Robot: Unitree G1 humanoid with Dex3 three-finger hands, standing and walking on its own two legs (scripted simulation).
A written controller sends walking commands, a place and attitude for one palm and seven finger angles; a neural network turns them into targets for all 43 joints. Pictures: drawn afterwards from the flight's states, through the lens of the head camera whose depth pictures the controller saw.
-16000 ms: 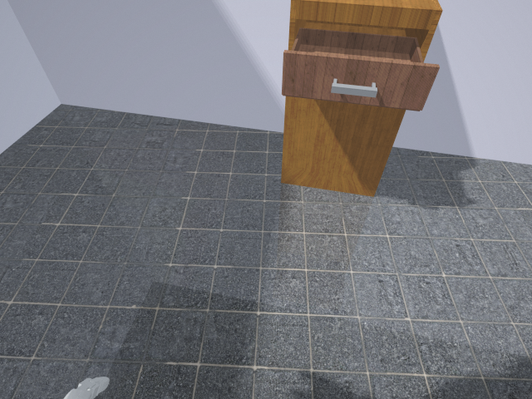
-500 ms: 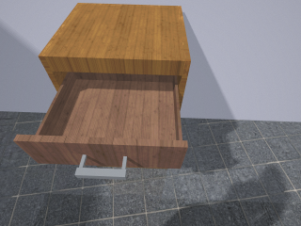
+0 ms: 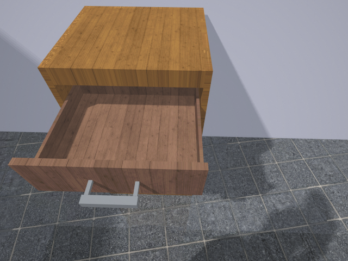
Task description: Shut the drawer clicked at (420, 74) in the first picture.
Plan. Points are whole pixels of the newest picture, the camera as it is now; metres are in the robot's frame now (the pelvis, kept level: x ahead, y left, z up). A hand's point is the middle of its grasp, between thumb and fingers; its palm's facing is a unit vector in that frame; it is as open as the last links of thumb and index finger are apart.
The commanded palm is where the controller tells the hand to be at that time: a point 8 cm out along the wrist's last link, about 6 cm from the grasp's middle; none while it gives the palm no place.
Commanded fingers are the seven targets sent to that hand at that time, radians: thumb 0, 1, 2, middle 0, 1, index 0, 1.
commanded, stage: look again from close up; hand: left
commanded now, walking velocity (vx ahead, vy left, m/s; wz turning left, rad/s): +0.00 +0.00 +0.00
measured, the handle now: (111, 193) +0.27 +0.17 -0.01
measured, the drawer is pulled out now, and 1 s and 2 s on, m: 0.28 0.27 0.27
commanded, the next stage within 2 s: raise the hand and make a fist in 0.14 s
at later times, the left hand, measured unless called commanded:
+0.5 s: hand (104, 246) +0.16 +0.16 -0.04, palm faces +0.19 -0.97 -0.16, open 7.1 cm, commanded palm +0.08 +0.20 -0.04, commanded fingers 0.00 0.90 0.90 -0.48 -0.60 -0.48 -0.60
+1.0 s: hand (113, 256) +0.14 +0.13 +0.01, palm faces -0.01 -1.00 -0.04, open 4.2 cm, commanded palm +0.09 +0.19 +0.01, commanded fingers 0.00 0.90 0.90 -0.98 -1.14 -0.98 -1.14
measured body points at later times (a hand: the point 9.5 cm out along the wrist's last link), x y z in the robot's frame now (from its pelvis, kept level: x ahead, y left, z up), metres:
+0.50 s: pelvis -0.03 -0.02 -0.02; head -0.03 -0.05 +0.43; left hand +0.14 +0.21 -0.02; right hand +0.11 -0.29 -0.13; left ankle -0.01 +0.09 -0.74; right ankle -0.08 -0.09 -0.74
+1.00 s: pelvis -0.08 -0.04 -0.05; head -0.07 -0.06 +0.40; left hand +0.13 +0.18 +0.01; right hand +0.08 -0.25 -0.14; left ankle -0.01 +0.09 -0.74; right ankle -0.08 -0.09 -0.74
